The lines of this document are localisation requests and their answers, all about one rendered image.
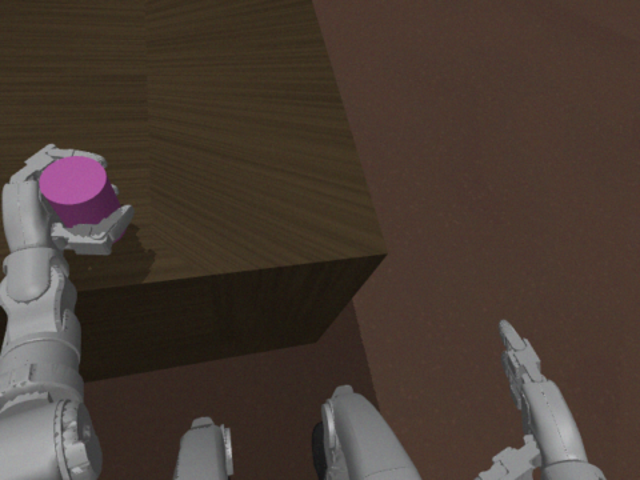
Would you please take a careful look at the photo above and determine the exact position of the left robot arm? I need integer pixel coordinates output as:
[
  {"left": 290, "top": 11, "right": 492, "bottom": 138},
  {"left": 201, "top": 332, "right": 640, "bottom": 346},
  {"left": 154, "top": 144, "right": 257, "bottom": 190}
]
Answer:
[{"left": 0, "top": 247, "right": 102, "bottom": 480}]

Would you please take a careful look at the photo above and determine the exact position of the right robot hand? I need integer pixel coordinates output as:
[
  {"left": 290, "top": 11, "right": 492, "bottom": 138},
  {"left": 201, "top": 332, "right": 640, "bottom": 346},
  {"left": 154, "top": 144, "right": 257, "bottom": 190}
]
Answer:
[{"left": 474, "top": 319, "right": 588, "bottom": 480}]

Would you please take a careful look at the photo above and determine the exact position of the left robot hand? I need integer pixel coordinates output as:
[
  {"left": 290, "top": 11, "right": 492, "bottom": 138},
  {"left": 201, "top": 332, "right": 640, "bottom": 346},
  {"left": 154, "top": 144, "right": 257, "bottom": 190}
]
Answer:
[{"left": 2, "top": 144, "right": 134, "bottom": 256}]

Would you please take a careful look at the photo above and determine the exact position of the can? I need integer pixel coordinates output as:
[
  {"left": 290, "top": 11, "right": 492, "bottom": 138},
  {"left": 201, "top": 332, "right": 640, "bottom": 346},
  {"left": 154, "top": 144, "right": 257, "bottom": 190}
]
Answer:
[{"left": 39, "top": 156, "right": 127, "bottom": 244}]

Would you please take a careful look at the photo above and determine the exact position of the right robot arm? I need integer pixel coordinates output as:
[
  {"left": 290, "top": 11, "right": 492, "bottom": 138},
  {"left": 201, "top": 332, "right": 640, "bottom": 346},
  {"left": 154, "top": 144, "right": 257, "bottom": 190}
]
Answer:
[{"left": 540, "top": 460, "right": 606, "bottom": 480}]

